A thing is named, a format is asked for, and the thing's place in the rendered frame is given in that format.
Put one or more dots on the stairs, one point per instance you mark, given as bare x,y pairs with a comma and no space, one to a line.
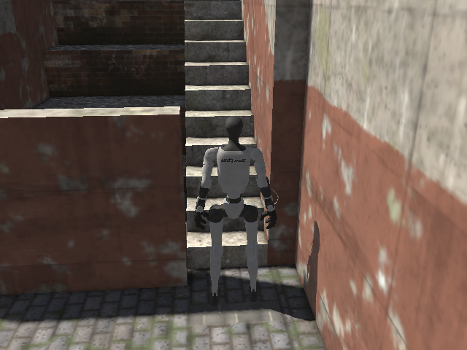
216,87

